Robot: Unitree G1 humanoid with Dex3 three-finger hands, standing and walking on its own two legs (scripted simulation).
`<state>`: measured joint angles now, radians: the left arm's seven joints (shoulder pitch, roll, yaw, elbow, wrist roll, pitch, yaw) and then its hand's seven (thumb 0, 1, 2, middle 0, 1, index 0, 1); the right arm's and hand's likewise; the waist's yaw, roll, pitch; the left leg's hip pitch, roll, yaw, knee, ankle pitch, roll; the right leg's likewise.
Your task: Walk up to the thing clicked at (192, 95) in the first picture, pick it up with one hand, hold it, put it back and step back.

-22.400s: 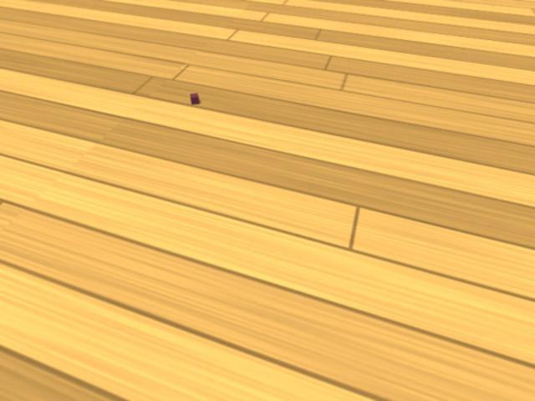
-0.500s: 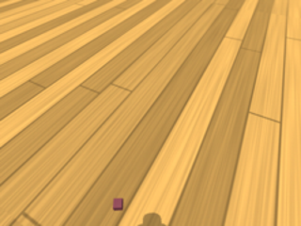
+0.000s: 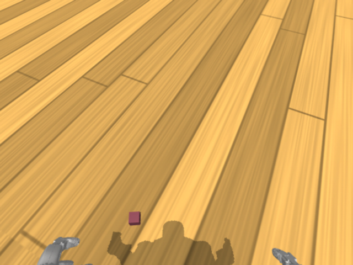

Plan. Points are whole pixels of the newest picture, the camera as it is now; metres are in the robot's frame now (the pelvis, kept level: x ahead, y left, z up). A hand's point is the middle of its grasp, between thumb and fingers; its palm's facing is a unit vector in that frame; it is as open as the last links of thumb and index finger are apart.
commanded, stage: rise first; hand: left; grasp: from above
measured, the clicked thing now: (134, 218) +0.42 +0.21 -0.73
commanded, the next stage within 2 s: none
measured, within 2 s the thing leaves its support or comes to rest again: neither
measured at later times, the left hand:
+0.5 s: hand out of the picture +0.13 +0.26 -0.23, palm faces -0.22 -0.84 -0.50, open 13.0 cm
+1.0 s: hand (102, 242) +0.26 +0.28 -0.44, palm faces -0.46 -0.36 -0.82, open 12.6 cm
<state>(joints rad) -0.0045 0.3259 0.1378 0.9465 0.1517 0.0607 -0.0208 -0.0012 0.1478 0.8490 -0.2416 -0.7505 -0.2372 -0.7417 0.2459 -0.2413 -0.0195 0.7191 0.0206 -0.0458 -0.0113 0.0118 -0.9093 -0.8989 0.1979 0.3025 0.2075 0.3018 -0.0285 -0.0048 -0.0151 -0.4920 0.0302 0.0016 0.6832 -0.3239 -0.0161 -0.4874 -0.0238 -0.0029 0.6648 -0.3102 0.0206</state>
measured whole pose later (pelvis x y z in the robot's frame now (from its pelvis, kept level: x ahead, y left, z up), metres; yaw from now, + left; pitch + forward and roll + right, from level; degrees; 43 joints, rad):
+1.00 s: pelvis -0.07 -0.01 -0.29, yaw -1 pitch +34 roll -2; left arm -0.40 0.48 0.10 0.87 0.84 -0.14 0.17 -0.01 -0.29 0.78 -0.33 -0.83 -0.33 -0.83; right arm 0.09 -0.29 -0.07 0.69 -0.03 -0.15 0.06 0.01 -0.93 -0.91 0.20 0.30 0.21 0.30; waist -0.03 0.02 -0.16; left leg -1.90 0.02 -0.07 1.99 -0.68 -0.04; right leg -1.89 -0.02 -0.01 1.97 -0.67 0.01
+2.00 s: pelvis -0.08 +0.01 -0.41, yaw -4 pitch +34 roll -6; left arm -0.84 0.65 0.09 1.38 1.28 -0.23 0.44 0.00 -0.19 0.74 -0.40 -0.66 -0.39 -0.66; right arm 0.12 -0.25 0.00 0.78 -0.14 -0.06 0.13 0.01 -0.91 -0.90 0.20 0.30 0.21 0.30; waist -0.18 -0.01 -0.09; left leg -2.27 0.00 -0.12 2.37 -0.70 -0.02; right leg -2.22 -0.01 -0.02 2.30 -0.68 0.05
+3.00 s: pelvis -0.08 +0.01 -0.43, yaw -7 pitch +34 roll -8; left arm -1.08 0.69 0.07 1.57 1.31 -0.12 0.53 0.00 -0.33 0.84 -0.25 -0.88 -0.25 -0.86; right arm 0.16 -0.29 0.09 0.74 -0.18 -0.09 0.16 0.01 -0.91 -0.89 0.20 0.30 0.21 0.30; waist -0.33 -0.01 -0.03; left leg -2.34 0.00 -0.16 2.44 -0.70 -0.03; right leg -2.29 0.01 -0.05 2.34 -0.66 0.05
